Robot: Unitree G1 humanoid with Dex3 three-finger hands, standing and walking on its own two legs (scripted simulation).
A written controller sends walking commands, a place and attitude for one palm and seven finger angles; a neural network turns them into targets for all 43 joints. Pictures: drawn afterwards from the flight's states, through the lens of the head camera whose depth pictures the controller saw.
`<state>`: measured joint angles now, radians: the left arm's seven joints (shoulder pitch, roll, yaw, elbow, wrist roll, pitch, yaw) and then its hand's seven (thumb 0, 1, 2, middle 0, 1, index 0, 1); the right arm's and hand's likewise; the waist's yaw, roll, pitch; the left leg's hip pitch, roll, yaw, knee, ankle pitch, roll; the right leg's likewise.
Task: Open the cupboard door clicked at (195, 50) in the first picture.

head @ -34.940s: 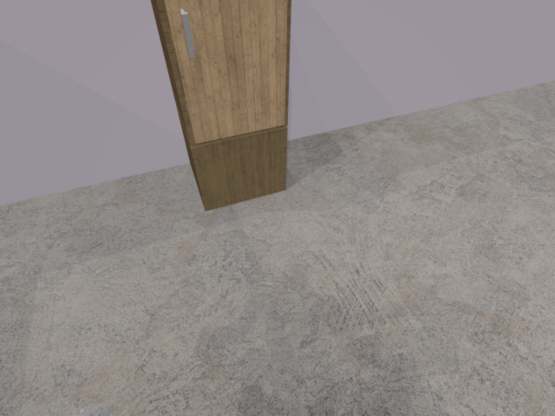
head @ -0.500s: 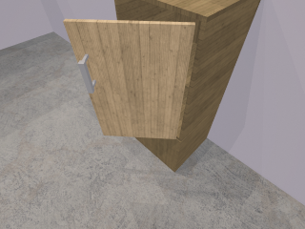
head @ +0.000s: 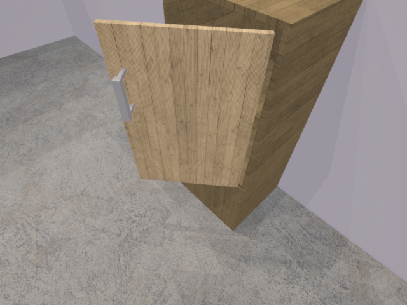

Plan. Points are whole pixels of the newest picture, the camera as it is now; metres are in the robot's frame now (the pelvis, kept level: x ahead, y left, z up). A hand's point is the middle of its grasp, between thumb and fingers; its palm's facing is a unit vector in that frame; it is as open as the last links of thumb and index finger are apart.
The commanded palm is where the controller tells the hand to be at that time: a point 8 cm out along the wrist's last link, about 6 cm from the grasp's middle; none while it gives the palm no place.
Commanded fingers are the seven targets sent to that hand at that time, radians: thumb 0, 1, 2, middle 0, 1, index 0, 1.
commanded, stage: shuffle to correct the standing spot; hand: left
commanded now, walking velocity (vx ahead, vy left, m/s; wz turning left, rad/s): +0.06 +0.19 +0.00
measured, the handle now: (125, 95) +0.57 +0.25 +0.08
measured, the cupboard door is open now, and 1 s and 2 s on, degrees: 41 41 41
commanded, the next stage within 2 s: come to a stop and stand still in 0.10 s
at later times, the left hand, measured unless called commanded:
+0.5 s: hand out of the picture +0.03 +0.22 -0.19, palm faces +0.03 -0.98 -0.18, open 7.4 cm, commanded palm none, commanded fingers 0.00 0.90 0.90 -0.20 -0.30 -0.20 -0.30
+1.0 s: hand out of the picture +0.04 +0.24 -0.17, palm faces -0.02 -0.97 -0.23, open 7.4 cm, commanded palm none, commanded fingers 0.00 0.90 0.90 -0.20 -0.30 -0.20 -0.30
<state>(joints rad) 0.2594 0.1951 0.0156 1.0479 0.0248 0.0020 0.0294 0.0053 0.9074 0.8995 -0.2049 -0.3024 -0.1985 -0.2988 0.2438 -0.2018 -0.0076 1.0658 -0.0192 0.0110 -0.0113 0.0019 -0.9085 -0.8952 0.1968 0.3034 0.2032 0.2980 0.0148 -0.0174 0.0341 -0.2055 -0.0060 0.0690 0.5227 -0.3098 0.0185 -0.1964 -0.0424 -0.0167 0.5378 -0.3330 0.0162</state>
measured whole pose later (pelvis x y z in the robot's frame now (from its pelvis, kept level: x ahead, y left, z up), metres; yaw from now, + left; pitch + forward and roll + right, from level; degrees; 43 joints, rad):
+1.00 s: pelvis +0.01 +0.06 +0.00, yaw +0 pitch -1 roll -1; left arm 0.25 0.18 -0.01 1.05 0.02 -0.01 0.05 0.00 0.91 0.90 -0.20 -0.30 -0.20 -0.30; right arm 0.25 -0.19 0.00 1.03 -0.02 -0.01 -0.02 0.00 -0.92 -0.89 0.20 0.30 0.21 0.30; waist -0.01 0.02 0.05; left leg -0.26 0.01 0.08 0.56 -0.28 0.04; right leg -0.17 -0.08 -0.09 0.52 -0.32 0.05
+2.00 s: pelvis -0.02 +0.05 +0.01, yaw +0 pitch -2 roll +0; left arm 0.34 0.14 -0.01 1.10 0.02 -0.01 0.03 0.00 0.91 0.90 -0.20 -0.30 -0.20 -0.30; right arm 0.29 -0.13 0.00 1.13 -0.01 -0.01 -0.02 0.01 -0.92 -0.90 0.20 0.30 0.20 0.30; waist 0.01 -0.03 0.02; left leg -0.24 0.02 0.08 0.45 -0.18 0.02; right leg -0.16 -0.06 -0.10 0.44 -0.24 0.03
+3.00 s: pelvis +0.00 +0.03 +0.00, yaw -1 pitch -1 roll +0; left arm 0.25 0.17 0.01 1.04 0.02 0.00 0.04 0.01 0.92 0.90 -0.20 -0.30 -0.20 -0.30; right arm 0.23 -0.16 -0.02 1.09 -0.01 0.00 -0.02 0.01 -0.93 -0.90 0.20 0.30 0.20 0.30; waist 0.00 -0.01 0.03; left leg -0.24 0.03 0.08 0.47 -0.21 0.00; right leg -0.18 -0.05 -0.08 0.50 -0.29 0.01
